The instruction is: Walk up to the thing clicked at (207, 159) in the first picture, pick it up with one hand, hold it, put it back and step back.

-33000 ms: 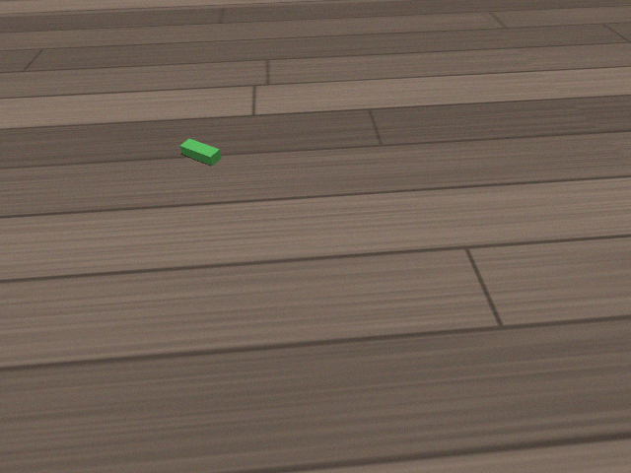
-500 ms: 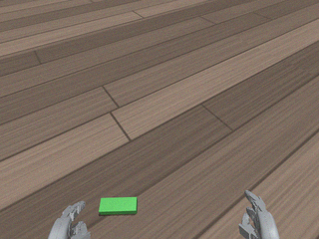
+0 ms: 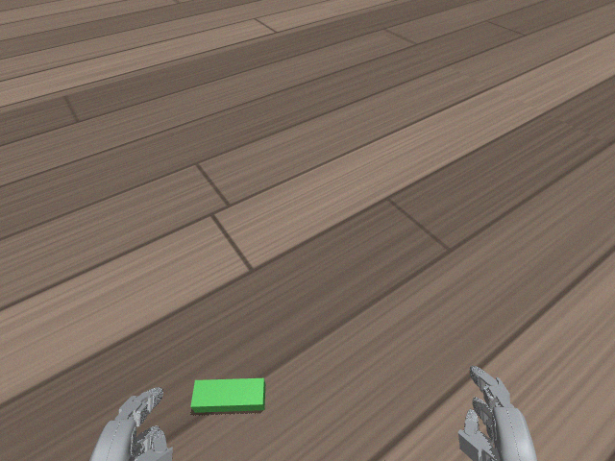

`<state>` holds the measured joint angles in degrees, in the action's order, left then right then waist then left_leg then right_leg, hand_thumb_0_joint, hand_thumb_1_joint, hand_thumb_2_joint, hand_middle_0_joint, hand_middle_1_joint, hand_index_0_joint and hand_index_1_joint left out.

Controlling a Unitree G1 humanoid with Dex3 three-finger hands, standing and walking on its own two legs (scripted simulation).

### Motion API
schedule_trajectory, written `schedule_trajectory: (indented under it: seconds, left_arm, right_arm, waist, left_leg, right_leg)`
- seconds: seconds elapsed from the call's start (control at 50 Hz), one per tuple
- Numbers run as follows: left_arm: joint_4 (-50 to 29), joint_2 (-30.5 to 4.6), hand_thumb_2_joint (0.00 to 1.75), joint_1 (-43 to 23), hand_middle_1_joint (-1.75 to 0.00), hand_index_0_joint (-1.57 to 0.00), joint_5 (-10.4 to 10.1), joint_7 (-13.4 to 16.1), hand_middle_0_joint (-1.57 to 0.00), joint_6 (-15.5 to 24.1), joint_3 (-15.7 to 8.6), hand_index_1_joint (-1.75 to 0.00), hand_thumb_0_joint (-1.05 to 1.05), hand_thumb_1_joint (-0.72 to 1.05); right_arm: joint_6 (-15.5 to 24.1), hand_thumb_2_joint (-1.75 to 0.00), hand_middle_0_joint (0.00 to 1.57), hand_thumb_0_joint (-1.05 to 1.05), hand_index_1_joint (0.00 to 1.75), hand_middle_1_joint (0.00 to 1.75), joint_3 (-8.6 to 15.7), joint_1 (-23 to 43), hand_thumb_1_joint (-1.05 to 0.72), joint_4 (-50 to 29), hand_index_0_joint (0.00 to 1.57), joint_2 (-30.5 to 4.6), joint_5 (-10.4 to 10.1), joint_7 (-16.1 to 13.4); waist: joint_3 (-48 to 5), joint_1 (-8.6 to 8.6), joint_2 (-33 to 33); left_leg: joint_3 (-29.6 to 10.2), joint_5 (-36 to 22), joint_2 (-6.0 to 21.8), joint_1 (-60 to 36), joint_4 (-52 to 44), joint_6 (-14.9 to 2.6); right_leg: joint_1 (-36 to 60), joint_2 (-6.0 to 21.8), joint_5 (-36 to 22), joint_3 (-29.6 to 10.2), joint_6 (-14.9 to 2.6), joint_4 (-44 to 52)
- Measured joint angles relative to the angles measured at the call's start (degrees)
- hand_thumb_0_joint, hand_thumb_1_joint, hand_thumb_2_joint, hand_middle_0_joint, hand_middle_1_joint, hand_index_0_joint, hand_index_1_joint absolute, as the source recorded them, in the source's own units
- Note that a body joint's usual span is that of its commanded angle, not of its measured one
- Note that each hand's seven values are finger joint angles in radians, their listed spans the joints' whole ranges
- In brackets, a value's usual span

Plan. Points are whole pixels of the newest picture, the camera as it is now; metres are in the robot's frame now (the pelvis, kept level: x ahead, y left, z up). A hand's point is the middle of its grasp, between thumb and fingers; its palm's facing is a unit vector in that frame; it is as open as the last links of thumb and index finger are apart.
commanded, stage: stand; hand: left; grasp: from above
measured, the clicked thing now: (229, 395) +0.44 +0.23 -0.68
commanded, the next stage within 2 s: none
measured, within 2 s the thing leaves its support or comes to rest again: neither
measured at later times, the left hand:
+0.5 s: hand out of the picture +0.07 +0.23 -0.11, palm faces +0.01 -0.94 -0.33, open 7.4 cm
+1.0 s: hand out of the picture +0.05 +0.24 -0.09, palm faces -0.01 -0.94 -0.34, open 7.4 cm
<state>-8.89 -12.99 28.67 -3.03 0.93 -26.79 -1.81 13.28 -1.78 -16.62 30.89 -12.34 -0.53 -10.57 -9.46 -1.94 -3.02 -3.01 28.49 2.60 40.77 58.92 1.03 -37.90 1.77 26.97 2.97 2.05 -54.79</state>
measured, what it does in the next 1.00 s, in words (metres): rises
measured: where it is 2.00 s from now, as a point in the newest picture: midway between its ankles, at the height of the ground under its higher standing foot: outside the picture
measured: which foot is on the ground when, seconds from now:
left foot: down 0.00-1.00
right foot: down 0.00-1.00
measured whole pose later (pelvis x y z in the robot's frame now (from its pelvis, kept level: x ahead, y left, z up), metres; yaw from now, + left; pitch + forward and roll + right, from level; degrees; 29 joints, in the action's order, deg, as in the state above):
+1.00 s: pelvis -0.01 +0.00 +0.07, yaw -2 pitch -4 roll +0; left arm 64.9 -16.6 8.7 1.8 1.3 -0.1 -2.5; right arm 0.0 1.9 -9.2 63.0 -17.3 1.4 -1.3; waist 3.2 0.5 -1.2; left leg 1.7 11.8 1.3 7.5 23.1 0.8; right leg -8.2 2.7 11.6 -0.3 2.2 -23.5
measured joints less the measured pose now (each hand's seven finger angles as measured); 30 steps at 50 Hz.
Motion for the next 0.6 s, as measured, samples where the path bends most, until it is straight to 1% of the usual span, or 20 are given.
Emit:
schedule_trajectory:
  seconds: [0.08, 0.1, 0.12, 0.14, 0.16, 0.18, 0.2, 0.24, 0.32, 0.4, 0.5, 0.6]
  left_arm:
    - [0.0, 0.1, 0.90, -0.1, -0.30, -0.20, 0.0, 0.0, -0.20, 0.0, 0.0, -0.30, 0.01, 0.90]
    - [2.7, -0.4, 0.90, -1.6, -0.30, -0.20, 1.2, 0.3, -0.20, 3.0, 0.6, -0.30, 0.01, 0.90]
    - [7.9, -1.0, 0.90, -4.5, -0.30, -0.20, 2.6, 0.6, -0.20, 7.3, 1.3, -0.30, 0.01, 0.90]
    - [13.6, -1.5, 0.90, -7.3, -0.30, -0.21, 3.8, 0.7, -0.20, 11.0, 1.6, -0.30, 0.01, 0.90]
    - [18.9, -1.9, 0.90, -9.8, -0.30, -0.21, 4.7, 0.8, -0.20, 13.9, 1.7, -0.30, 0.01, 0.90]
    - [23.7, -2.4, 0.90, -11.8, -0.30, -0.21, 5.4, 0.8, -0.20, 16.1, 1.6, -0.30, 0.01, 0.90]
    - [27.8, -2.8, 0.90, -13.3, -0.30, -0.21, 5.7, 0.8, -0.20, 17.6, 1.4, -0.30, 0.01, 0.90]
    - [34.6, -3.5, 0.90, -15.1, -0.30, -0.21, 5.9, 0.6, -0.20, 19.6, 0.8, -0.30, 0.01, 0.90]
    - [45.3, -4.1, 0.90, -15.9, -0.30, -0.21, 6.0, 0.7, -0.20, 22.3, -0.4, -0.30, 0.01, 0.90]
    - [53.6, -4.0, 0.90, -15.5, -0.30, -0.20, 6.0, 0.7, -0.20, 24.0, -1.0, -0.30, 0.01, 0.90]
    - [61.0, -3.3, 0.90, -15.2, -0.30, -0.20, 5.4, 0.7, -0.20, 25.5, -1.1, -0.30, 0.01, 0.90]
    - [66.2, -2.4, 0.90, -15.9, -0.30, -0.21, 4.8, 0.9, -0.20, 25.8, -0.8, -0.30, 0.01, 0.90]
  right_arm:
    - [-0.2, -0.90, 0.21, 0.01, 0.30, 0.30, 0.1, -0.1, -0.90, 0.1, 0.20, 0.0, 0.0, 0.0]
    - [-0.5, -0.90, 0.21, 0.01, 0.30, 0.30, 0.5, 0.7, -0.90, 1.3, 0.20, 0.0, 1.7, 0.5]
    - [-1.8, -0.90, 0.21, 0.01, 0.30, 0.30, 0.8, 2.1, -0.90, 3.5, 0.20, -0.4, 3.3, 1.7]
    - [-3.8, -0.90, 0.21, 0.01, 0.30, 0.30, 0.7, 3.5, -0.90, 5.8, 0.20, -1.1, 4.6, 3.2]
    - [-5.7, -0.90, 0.21, 0.01, 0.30, 0.30, 0.5, 4.6, -0.90, 7.9, 0.20, -1.9, 5.3, 4.7]
    - [-7.2, -0.90, 0.21, 0.01, 0.30, 0.30, 0.6, 5.5, -0.90, 9.6, 0.20, -2.5, 5.4, 6.0]
    - [-8.3, -0.90, 0.21, 0.01, 0.30, 0.30, 0.9, 6.2, -0.89, 11.1, 0.20, -3.0, 5.2, 7.1]
    - [-9.9, -0.90, 0.21, 0.01, 0.30, 0.30, 1.9, 6.7, -0.89, 13.3, 0.20, -3.6, 4.3, 8.7]
    - [-11.4, -0.90, 0.21, 0.01, 0.30, 0.30, 3.8, 6.4, -0.90, 16.9, 0.20, -4.5, 3.7, 9.7]
    - [-12.4, -0.90, 0.21, 0.01, 0.30, 0.30, 4.7, 5.5, -0.90, 20.0, 0.20, -5.1, 3.6, 9.7]
    - [-13.0, -0.90, 0.21, 0.00, 0.30, 0.30, 4.8, 4.8, -0.90, 23.7, 0.20, -4.9, 3.1, 9.2]
    - [-13.3, -0.90, 0.21, 0.00, 0.30, 0.30, 4.2, 4.8, -0.90, 26.8, 0.20, -4.3, 2.6, 8.8]
  waist:
    - [-0.1, 0.03, 0.0]
    - [1.6, 0.53, 0.4]
    - [3.8, 1.49, 1.1]
    - [5.4, 2.36, 1.7]
    - [6.6, 2.95, 2.2]
    - [7.7, 3.28, 2.6]
    - [8.6, 3.43, 3.0]
    - [9.7, 3.50, 3.6]
    - [10.7, 3.24, 3.7]
    - [11.1, 2.89, 3.2]
    - [12.0, 2.86, 2.9]
    - [12.6, 2.87, 2.6]
  left_leg:
    - [0.0, 0.1, 0.0, 0.0, 0.1, 0.04]
    - [0.3, 0.0, 0.0, -1.5, -0.3, -0.05]
    - [0.9, -0.4, -0.2, -3.7, -1.2, -0.20]
    - [1.5, -0.9, -0.3, -5.5, -2.3, -0.30]
    - [1.9, -1.4, -0.5, -7.0, -3.4, -0.36]
    - [2.3, -2.0, -0.7, -8.5, -4.6, -0.41]
    - [2.6, -2.5, -1.1, -9.8, -5.8, -0.46]
    - [3.1, -3.5, -1.5, -12.1, -8.0, -0.51]
    - [3.4, -4.9, -1.5, -15.9, -11.8, -0.55]
    - [3.4, -6.2, -1.2, -19.2, -15.6, -0.52]
    - [3.6, -8.3, -1.2, -23.5, -20.6, -0.50]
    - [3.9, -10.5, -1.3, -27.4, -25.4, -0.56]
  right_leg:
    - [0.0, 0.0, 0.1, 0.0, -0.03, -0.1]
    - [1.2, 0.1, 0.1, -0.3, -0.09, 0.0]
    - [2.9, 0.2, -0.1, -0.8, -0.21, 0.2]
    - [4.3, 0.4, -0.4, -1.3, -0.39, 0.8]
    - [5.5, 0.5, -0.7, -1.7, -0.47, 1.4]
    - [6.6, 0.8, -1.0, -2.0, -0.43, 1.9]
    - [7.6, 1.1, -1.3, -2.3, -0.34, 2.5]
    - [9.4, 1.5, -1.9, -2.7, -0.21, 3.9]
    - [13.0, 1.5, -3.4, -2.9, 0.00, 7.6]
    - [16.6, 1.2, -5.1, -2.6, 0.10, 12.0]
    - [20.8, 1.1, -7.2, -2.7, 0.15, 17.1]
    - [24.6, 1.2, -9.5, -2.8, 0.28, 21.9]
